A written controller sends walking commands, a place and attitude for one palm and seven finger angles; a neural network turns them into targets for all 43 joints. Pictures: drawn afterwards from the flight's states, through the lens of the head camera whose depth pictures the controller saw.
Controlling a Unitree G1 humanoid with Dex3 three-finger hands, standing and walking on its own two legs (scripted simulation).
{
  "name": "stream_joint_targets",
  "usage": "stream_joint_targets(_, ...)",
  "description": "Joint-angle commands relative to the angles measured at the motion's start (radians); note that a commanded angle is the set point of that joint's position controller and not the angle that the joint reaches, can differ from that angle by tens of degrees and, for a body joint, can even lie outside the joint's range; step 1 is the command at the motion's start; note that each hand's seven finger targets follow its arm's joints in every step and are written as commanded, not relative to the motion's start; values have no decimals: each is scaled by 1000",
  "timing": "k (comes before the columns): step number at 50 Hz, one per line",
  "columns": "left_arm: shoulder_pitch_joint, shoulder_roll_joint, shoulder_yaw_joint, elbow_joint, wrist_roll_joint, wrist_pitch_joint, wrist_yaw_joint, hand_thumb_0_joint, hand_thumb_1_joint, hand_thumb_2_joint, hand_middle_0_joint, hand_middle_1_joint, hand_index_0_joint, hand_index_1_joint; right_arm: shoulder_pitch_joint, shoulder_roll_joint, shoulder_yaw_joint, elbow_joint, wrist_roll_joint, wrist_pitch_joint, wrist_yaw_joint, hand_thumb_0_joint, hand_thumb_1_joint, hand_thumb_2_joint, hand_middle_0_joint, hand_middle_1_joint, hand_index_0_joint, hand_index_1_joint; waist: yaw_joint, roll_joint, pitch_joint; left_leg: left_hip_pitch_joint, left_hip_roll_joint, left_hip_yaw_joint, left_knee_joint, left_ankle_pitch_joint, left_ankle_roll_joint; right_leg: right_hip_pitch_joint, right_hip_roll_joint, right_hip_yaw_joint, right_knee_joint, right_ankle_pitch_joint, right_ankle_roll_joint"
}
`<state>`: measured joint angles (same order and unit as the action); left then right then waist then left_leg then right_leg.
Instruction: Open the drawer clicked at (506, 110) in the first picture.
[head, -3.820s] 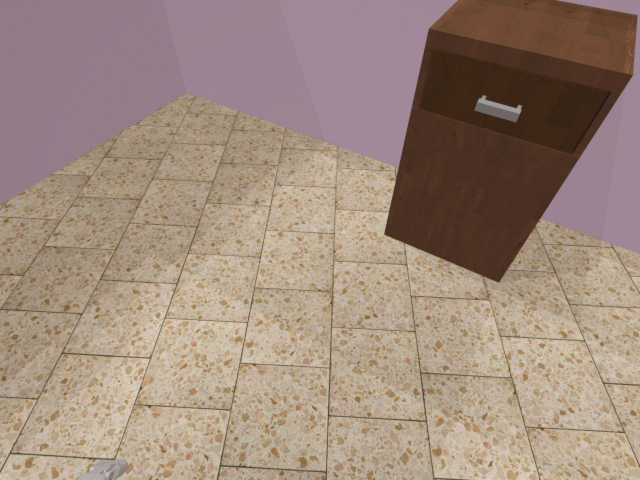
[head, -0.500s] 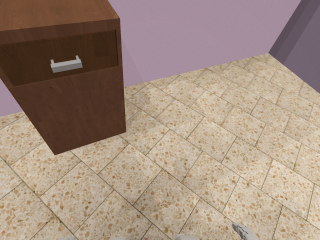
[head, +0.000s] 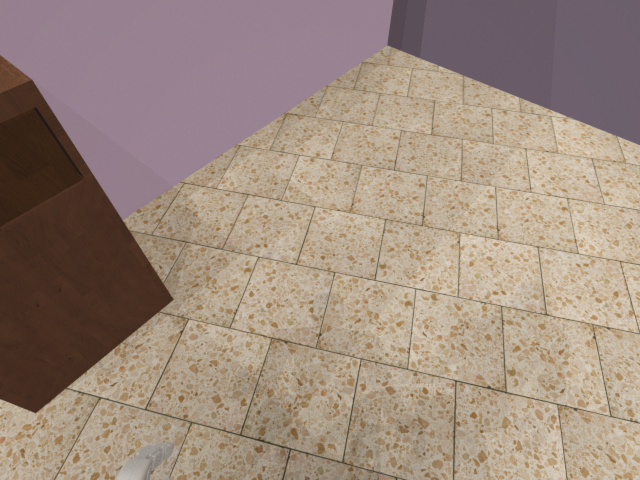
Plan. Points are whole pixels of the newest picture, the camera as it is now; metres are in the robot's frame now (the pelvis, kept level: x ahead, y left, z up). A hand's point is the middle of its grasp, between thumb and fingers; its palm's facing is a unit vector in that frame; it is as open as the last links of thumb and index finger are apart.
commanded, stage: walk to a spot facing it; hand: left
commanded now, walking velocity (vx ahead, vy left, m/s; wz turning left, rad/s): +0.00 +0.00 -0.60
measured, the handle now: out of the picture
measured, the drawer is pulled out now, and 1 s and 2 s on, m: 0.00 0.00 0.00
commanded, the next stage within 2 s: turn to face it in 0.76 s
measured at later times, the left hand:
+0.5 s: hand out of the picture +0.14 +0.21 -0.17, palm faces -0.20 -0.96 -0.19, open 7.4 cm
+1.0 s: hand (299, 352) +0.32 +0.04 -0.15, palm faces -0.53 -0.80 -0.26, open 7.4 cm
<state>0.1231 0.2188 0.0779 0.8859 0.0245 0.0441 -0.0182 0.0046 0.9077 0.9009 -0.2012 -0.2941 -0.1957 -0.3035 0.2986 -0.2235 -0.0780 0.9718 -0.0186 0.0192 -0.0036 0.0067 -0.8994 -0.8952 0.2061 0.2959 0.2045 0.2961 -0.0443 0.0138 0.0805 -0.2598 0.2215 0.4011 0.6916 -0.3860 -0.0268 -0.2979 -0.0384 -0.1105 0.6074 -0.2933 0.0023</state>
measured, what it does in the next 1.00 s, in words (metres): walks ahead, turning right: left foot, then right foot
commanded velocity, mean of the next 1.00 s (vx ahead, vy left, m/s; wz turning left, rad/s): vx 0.06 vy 0.00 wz -0.40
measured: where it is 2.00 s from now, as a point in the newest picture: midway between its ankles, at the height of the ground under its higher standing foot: outside the picture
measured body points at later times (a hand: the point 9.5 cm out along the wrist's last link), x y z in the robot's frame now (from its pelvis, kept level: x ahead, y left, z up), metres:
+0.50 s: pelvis +0.04 +0.02 +0.01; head +0.06 +0.05 +0.46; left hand +0.15 +0.26 -0.15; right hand +0.07 -0.25 -0.10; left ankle +0.07 +0.12 -0.72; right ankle -0.01 -0.09 -0.68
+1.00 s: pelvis +0.10 -0.04 +0.00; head +0.14 -0.09 +0.45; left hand +0.35 +0.09 -0.13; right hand -0.03 -0.25 -0.16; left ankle +0.12 +0.12 -0.64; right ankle +0.08 -0.13 -0.72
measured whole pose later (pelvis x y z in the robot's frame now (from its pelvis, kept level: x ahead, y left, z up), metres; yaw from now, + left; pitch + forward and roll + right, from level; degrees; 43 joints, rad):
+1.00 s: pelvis +0.10 -0.04 +0.00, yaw -32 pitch +0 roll +0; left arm 0.08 0.19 0.05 0.91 0.02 -0.01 0.02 0.00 0.91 0.90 -0.20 -0.29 -0.20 -0.30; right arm 0.27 -0.22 -0.06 1.01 -0.01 0.04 -0.03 0.01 -0.90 -0.90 0.20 0.30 0.20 0.30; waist -0.05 0.04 0.12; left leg -0.43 0.14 0.06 1.20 -0.49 -0.06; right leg -0.34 -0.01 -0.11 0.63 -0.29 -0.05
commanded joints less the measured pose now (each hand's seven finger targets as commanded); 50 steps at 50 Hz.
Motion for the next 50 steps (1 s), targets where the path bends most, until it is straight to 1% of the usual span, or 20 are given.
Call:
stream_joint_targets(1,199,279,62,-22,-11,-31,43,0,900,900,-200,-300,-200,-300,-97,-68,2,-158,6,8,-15,0,-900,-900,200,300,200,300,122,-264,-197,-380,-63,-333,471,-254,-52,292,-356,476,-235,636,-226)
stream_joint_targets(6,22,181,29,-62,-11,-35,36,0,900,900,-200,-300,-200,-300,-52,-88,-3,-101,-9,17,-11,0,-900,-900,200,300,200,300,34,-149,-132,-297,-76,-348,424,-10,-79,163,-182,298,-244,443,-158)
stream_joint_targets(14,92,212,39,-35,-1,-47,18,0,900,900,-200,-300,-200,-300,-159,-95,0,-162,-6,-11,6,0,-900,-900,200,300,200,300,84,-167,-90,-247,-133,-343,160,-36,-65,132,-176,466,-331,-36,-192)
stream_joint_targets(17,73,219,43,-41,-2,-45,15,0,900,900,-200,-300,-200,-300,-126,-88,4,-167,0,-27,2,0,-900,-900,200,300,200,300,65,-195,-85,-121,-171,-334,-2,-37,-45,71,-156,494,-300,-20,-182)
stream_joint_targets(19,34,202,41,-43,-8,-39,12,0,900,900,-200,-300,-200,-300,-17,-88,4,-133,4,-39,-7,0,-900,-900,200,300,200,300,5,-151,-92,113,-190,-303,-214,81,-37,-64,-96,456,-211,-58,-127)
stream_joint_targets(20,26,151,29,-58,-13,-34,8,0,900,900,-200,-300,-200,-300,61,-134,0,-108,2,-48,-20,0,-900,-900,200,300,200,300,-29,-28,-118,284,-112,-369,-328,48,-20,-188,-17,393,-84,-102,-81)
stream_joint_targets(21,51,76,15,-79,-22,-28,-4,0,900,900,-200,-300,-200,-300,102,-246,-21,-104,-14,-47,-24,0,-900,-900,200,300,200,300,-40,295,-120,373,167,-704,-456,-157,63,-394,127,228,187,-283,-17)
stream_joint_targets(22,25,102,23,-98,-9,-29,-8,0,900,900,-200,-300,-200,-300,99,-274,-20,-116,-12,-41,-24,0,-900,-900,200,300,200,300,-40,282,-66,228,322,-831,-543,-266,146,-409,67,154,383,-315,5)
stream_joint_targets(24,19,132,41,-69,5,-23,-22,0,900,900,-200,-300,-200,-300,-13,-186,5,-136,-10,-46,-25,0,-900,-900,200,300,200,300,11,145,21,53,234,-697,-560,-222,122,-355,7,150,520,-185,18)
stream_joint_targets(26,71,98,40,-34,8,-12,-31,0,900,900,-200,-300,-200,-300,-67,-137,19,-136,-8,-51,-30,0,-900,-900,200,300,200,300,48,127,34,55,132,-465,-506,77,87,-330,-11,122,575,-61,39)
stream_joint_targets(28,99,74,32,-20,2,-4,-28,0,900,900,-200,-300,-200,-300,-37,-121,18,-121,-4,-56,-33,0,-900,-900,200,300,200,300,45,149,-13,122,104,-342,-441,364,93,-320,-15,104,580,-25,57)
stream_joint_targets(31,69,50,26,-26,-2,2,-25,0,900,900,-200,-300,-200,-300,18,-126,9,-90,-2,-55,-34,0,-900,-900,200,300,200,300,29,141,-57,225,114,-269,-373,617,117,-335,-23,69,515,-33,70)
stream_joint_targets(38,-40,31,15,-57,0,-10,-20,0,900,900,-200,-300,-200,-300,41,-152,-24,-48,-10,-36,-21,0,-900,-900,200,300,200,300,-11,204,-43,242,147,-162,-271,697,117,-203,-1,-23,170,-58,43)
stream_joint_targets(41,53,61,21,-42,3,-30,-12,0,900,900,-200,-300,-200,-300,21,-167,-36,-53,-3,-32,-15,0,-900,-900,200,300,200,300,51,167,-104,224,148,-125,-85,813,68,-19,39,-48,-9,28,5)
stream_joint_targets(42,155,110,31,-14,5,-47,-5,0,900,900,-200,-300,-200,-300,21,-164,-33,-66,6,-33,-7,0,-900,-900,200,300,200,300,108,81,-177,121,126,-104,109,765,23,193,20,-14,-135,186,-19)
stream_joint_targets(43,263,229,54,17,10,-65,12,0,900,900,-200,-300,-200,-300,34,-93,-14,-98,16,-31,1,0,-900,-900,200,300,200,300,146,-216,-282,-200,-1,-110,375,144,-34,496,-244,336,-147,596,-118)
stream_joint_targets(44,307,278,58,39,-15,-63,25,0,900,900,-200,-300,-200,-300,0,-54,-1,-122,18,-23,-11,0,-900,-900,200,300,200,300,145,-257,-325,-321,-99,-243,582,-276,-48,494,-409,474,-132,1009,-223)
stream_joint_targets(45,284,250,55,35,-15,-57,40,0,900,900,-200,-300,-200,-300,-21,-48,9,-111,19,-16,-25,0,-900,-900,200,300,200,300,144,-222,-345,-305,-89,-370,602,-245,-29,436,-376,422,-149,917,-240)
stream_joint_targets(48,79,131,5,6,-7,-55,52,0,900,900,-200,-300,-200,-300,-3,-31,16,-35,0,4,-23,0,-900,-900,200,300,200,300,47,-87,-173,-259,-81,-396,584,-74,-26,168,-275,247,-216,622,-182)
stream_joint_targets(50,3,100,-14,1,-2,-66,53,0,900,900,-200,-300,-200,-300,90,-9,28,13,0,14,-19,0,-900,-900,200,300,200,300,-7,-109,-155,-168,-92,-385,435,-19,-28,73,-224,107,-232,548,-145)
